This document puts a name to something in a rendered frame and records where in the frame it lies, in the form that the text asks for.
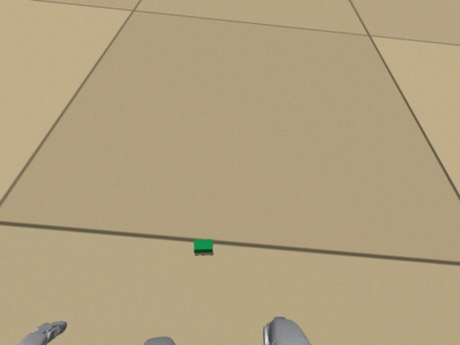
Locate small box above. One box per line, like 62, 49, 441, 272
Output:
194, 239, 213, 253

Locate left robot hand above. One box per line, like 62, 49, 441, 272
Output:
19, 321, 67, 345

